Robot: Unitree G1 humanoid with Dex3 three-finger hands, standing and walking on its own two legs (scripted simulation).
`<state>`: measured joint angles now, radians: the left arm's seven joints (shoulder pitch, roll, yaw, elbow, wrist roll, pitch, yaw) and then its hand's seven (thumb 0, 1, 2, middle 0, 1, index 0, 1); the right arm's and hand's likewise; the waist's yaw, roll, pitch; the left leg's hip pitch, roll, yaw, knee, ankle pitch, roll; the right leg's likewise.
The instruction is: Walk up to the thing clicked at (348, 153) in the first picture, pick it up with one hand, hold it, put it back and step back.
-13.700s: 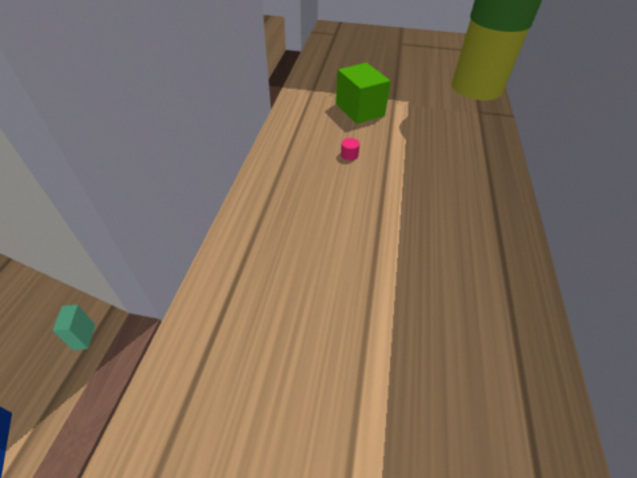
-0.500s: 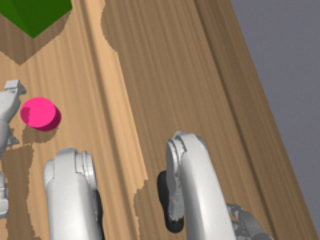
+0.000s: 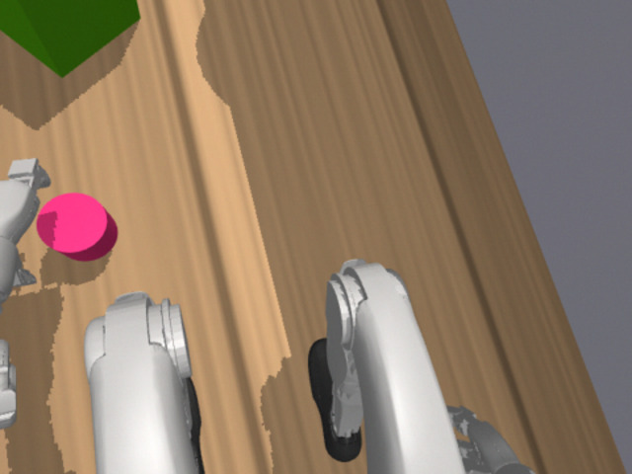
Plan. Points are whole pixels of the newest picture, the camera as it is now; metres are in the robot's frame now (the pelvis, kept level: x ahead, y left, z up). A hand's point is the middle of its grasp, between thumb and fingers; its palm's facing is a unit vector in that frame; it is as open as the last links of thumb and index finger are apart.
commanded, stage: rise first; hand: left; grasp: from above
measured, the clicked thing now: (80, 228) +0.46 +0.28 -0.29
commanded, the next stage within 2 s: approach in 0.14 s
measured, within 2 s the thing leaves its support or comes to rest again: neither
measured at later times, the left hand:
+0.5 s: hand (47, 229) +0.43 +0.28 -0.18, palm faces -0.45 -0.06 -0.89, open 14.0 cm
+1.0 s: hand (49, 235) +0.43 +0.29 -0.21, palm faces -0.53 -0.13 -0.84, open 14.2 cm
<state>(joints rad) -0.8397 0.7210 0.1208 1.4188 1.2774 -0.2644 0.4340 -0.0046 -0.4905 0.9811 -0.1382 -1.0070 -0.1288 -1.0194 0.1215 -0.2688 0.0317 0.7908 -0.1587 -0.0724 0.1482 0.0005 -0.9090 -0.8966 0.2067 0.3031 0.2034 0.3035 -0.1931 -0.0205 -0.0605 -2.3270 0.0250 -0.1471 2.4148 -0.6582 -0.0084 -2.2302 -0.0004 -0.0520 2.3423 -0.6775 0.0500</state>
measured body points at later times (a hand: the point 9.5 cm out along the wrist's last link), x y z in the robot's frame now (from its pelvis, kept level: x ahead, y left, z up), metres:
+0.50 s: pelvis +0.00 +0.00 -0.01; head +0.22 +0.07 +0.38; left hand +0.45 +0.29 -0.13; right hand +0.07 -0.28 -0.11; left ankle +0.08 +0.13 -0.29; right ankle +0.10 -0.13 -0.29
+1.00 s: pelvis +0.00 +0.00 -0.02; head +0.24 +0.06 +0.36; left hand +0.45 +0.30 -0.16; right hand +0.03 -0.28 -0.12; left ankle +0.08 +0.13 -0.29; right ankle +0.10 -0.13 -0.29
